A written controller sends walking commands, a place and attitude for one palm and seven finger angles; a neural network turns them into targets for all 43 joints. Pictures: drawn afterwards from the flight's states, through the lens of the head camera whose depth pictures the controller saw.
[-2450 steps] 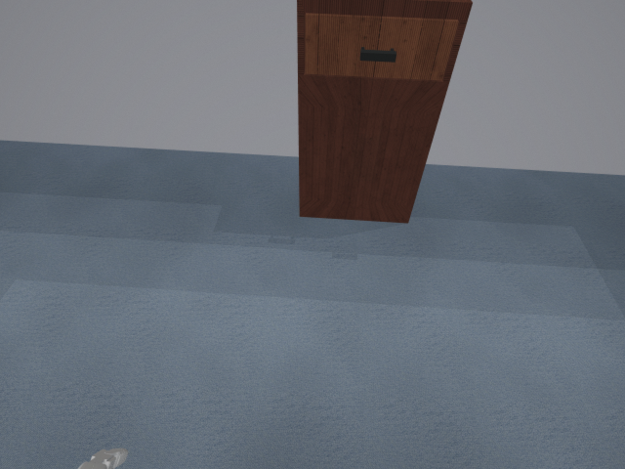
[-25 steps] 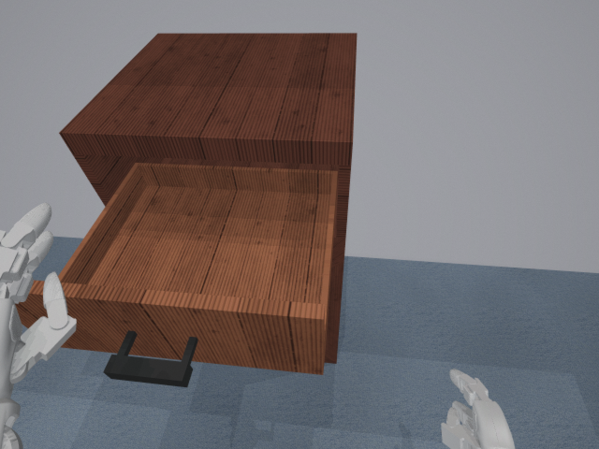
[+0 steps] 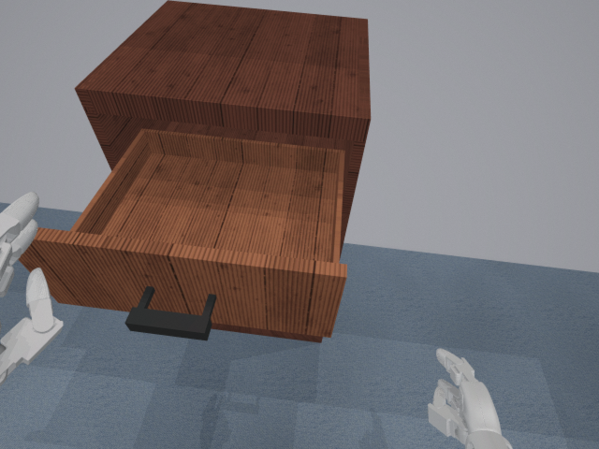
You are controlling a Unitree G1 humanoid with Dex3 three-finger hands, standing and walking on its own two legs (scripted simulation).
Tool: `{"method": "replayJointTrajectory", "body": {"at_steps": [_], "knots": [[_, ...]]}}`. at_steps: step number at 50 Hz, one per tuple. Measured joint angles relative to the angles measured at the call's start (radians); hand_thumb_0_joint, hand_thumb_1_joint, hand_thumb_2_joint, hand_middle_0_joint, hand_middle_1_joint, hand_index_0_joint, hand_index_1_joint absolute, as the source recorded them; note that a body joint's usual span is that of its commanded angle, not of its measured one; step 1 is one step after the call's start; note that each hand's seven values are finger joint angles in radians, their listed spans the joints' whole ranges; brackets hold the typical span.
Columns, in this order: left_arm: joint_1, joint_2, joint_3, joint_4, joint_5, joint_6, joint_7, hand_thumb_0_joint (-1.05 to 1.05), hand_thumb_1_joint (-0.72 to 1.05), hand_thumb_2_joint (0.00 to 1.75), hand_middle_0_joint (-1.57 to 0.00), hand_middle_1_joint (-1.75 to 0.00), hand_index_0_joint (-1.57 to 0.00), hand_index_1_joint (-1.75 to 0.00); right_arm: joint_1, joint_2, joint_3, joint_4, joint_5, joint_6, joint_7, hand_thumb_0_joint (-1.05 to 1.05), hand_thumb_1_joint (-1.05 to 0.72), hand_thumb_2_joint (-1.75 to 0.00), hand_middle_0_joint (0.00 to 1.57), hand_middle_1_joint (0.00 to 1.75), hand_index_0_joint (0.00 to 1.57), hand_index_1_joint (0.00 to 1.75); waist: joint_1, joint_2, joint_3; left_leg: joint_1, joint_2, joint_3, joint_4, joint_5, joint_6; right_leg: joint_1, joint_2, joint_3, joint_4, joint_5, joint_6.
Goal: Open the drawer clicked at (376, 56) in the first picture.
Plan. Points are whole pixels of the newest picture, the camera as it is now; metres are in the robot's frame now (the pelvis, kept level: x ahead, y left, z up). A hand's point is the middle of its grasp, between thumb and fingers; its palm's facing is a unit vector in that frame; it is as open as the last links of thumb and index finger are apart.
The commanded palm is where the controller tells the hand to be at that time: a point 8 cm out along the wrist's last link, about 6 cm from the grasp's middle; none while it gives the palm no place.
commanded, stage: step back with the hand held close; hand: left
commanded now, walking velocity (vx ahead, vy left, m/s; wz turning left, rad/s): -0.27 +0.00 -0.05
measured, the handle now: (174, 310) +0.29 +0.20 +0.00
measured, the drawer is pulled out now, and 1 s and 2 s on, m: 0.28 0.28 0.28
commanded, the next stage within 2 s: stop stepping back and stand still in 0.76 s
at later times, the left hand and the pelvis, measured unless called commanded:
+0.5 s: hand (65, 363) +0.16 +0.21 +0.17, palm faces +0.25 -0.85 -0.47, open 7.4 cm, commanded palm +0.08 +0.26 +0.19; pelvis -0.06 -0.01 +0.00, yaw -3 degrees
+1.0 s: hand out of the picture +0.00 +0.17 +0.17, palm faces +0.24 -0.84 -0.49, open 7.4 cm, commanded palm -0.06 +0.23 +0.19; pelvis -0.20 -0.05 +0.00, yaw +0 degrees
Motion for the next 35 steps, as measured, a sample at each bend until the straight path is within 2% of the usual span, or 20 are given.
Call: {"method": "replayJointTrajectory", "body": {"at_steps": [7,10,12,15,17,21,25,27,29,30,32,34,35], "knots": [[-0.018,-0.013,-0.022,-0.028,0.006,-0.018,0.016,0.01,0.89,0.9,-0.21,-0.3,-0.21,-0.3,0.031,-0.02,-0.001,0.033,-0.006,-0.017,0.003,0.01,-0.9,-0.9,0.2,0.3,0.21,0.3,-0.002,0.001,0.006,-0.061,0.013,-0.002,0.089,-0.093,-0.004,-0.023,0.005,-0.016,0.008,0.017,-0.003],[-0.025,-0.01,-0.02,-0.043,0.007,-0.022,0.02,0.01,0.89,0.9,-0.22,-0.3,-0.21,-0.3,0.044,-0.029,-0.006,0.053,-0.01,-0.012,-0.001,0.01,-0.9,-0.9,0.2,0.3,0.21,0.3,-0.005,-0.004,0.016,-0.057,0.015,0.011,0.072,0.0,0.007,-0.032,-0.001,-0.014,0.031,0.009,0.009],[-0.025,0.003,0.0,-0.039,0.013,-0.023,0.021,0.01,0.89,0.9,-0.22,-0.3,-0.21,-0.3,0.049,-0.021,-0.009,0.056,-0.012,-0.011,-0.005,0.01,-0.9,-0.9,0.2,0.3,0.21,0.3,-0.008,-0.009,0.02,-0.057,0.014,0.022,0.064,0.015,0.018,-0.053,0.001,0.007,0.084,-0.067,0.022],[-0.031,0.024,0.032,-0.026,0.023,-0.025,0.021,0.01,0.89,0.9,-0.22,-0.3,-0.21,-0.3,0.067,0.003,-0.014,0.051,-0.021,-0.026,-0.002,0.01,-0.9,-0.9,0.2,0.3,0.2,0.3,-0.022,-0.001,0.011,-0.064,0.016,0.013,0.031,0.025,0.022,-0.068,0.024,0.056,0.243,-0.181,0.029],[-0.027,0.033,0.049,-0.033,0.019,-0.028,0.021,0.01,0.89,0.9,-0.21,-0.3,-0.21,-0.3,0.071,0.02,-0.011,0.053,-0.024,-0.043,0.006,0.01,-0.9,-0.9,0.2,0.3,0.2,0.3,-0.021,0.002,0.001,-0.074,0.024,0.012,0.005,0.047,0.018,-0.038,0.028,0.07,0.261,-0.216,0.031],[-0.02,0.034,0.059,-0.045,0.004,-0.041,0.01,0.01,0.89,0.9,-0.21,-0.3,-0.21,-0.3,0.036,0.045,0.01,0.071,-0.028,-0.07,0.026,0.01,-0.9,-0.9,0.2,0.3,0.2,0.3,-0.004,-0.014,-0.002,-0.099,0.046,0.041,-0.037,0.087,0.007,0.048,0.017,0.087,0.175,-0.219,0.041],[-0.046,0.036,0.038,-0.036,-0.01,-0.041,-0.021,0.01,0.9,0.9,-0.21,-0.3,-0.21,-0.3,-0.032,0.05,0.027,0.071,-0.031,-0.086,0.043,0.01,-0.9,-0.9,0.2,0.3,0.21,0.3,-0.001,-0.023,0.03,-0.14,0.063,0.058,-0.06,0.138,-0.013,0.123,0.014,0.094,0.037,-0.17,0.041],[-0.059,0.034,0.024,-0.031,-0.015,-0.045,-0.042,0.01,0.9,0.9,-0.21,-0.3,-0.21,-0.3,-0.071,0.038,0.026,0.065,-0.028,-0.087,0.048,0.01,-0.9,-0.9,0.2,0.3,0.21,0.3,-0.004,0.006,0.065,-0.159,0.088,0.043,-0.063,0.165,-0.027,0.134,0.042,0.081,-0.02,-0.19,0.017],[-0.049,0.038,0.006,-0.039,-0.02,-0.048,-0.063,0.01,0.89,0.9,-0.21,-0.3,-0.21,-0.3,-0.083,0.017,0.018,0.058,-0.018,-0.077,0.05,0.01,-0.9,-0.9,0.2,0.3,0.21,0.3,-0.015,0.058,0.097,-0.161,0.116,0.003,-0.067,0.191,-0.031,0.154,0.082,0.05,-0.057,-0.134,0.002],[-0.03,0.046,0.003,-0.05,-0.022,-0.052,-0.071,0.01,0.89,0.9,-0.21,-0.3,-0.21,-0.3,-0.075,0.011,0.012,0.058,-0.006,-0.069,0.049,0.01,-0.9,-0.9,0.2,0.3,0.21,0.3,-0.017,0.064,0.098,-0.164,0.114,-0.004,-0.022,0.141,-0.029,0.161,0.088,0.041,-0.064,-0.12,-0.005],[0.025,0.067,0.01,-0.069,-0.023,-0.069,-0.076,0.01,0.89,0.9,-0.22,-0.3,-0.22,-0.3,-0.04,0.005,0.001,0.07,0.02,-0.049,0.039,0.01,-0.9,-0.9,0.2,0.3,0.21,0.3,-0.011,0.03,0.057,-0.192,0.055,-0.009,0.217,-0.077,-0.031,0.149,0.063,0.044,-0.052,-0.122,-0.014],[0.081,0.068,0.031,-0.067,-0.019,-0.085,-0.069,0.01,0.89,0.9,-0.22,-0.3,-0.22,-0.3,-0.007,0.001,-0.01,0.085,0.019,-0.026,0.021,0.01,-0.9,-0.9,0.2,0.3,0.21,0.3,-0.006,-0.013,0.003,-0.199,-0.002,0.014,0.44,-0.206,-0.04,0.136,0.03,0.052,-0.053,-0.123,-0.018],[0.097,0.059,0.041,-0.055,-0.012,-0.088,-0.061,0.01,0.89,0.9,-0.22,-0.3,-0.22,-0.3,0.002,-0.002,-0.013,0.091,0.014,-0.013,0.009,0.01,-0.9,-0.9,0.2,0.3,0.21,0.3,-0.005,-0.028,-0.018,-0.182,-0.014,0.034,0.484,-0.24,-0.044,0.133,0.017,0.055,-0.062,-0.115,-0.018]]}}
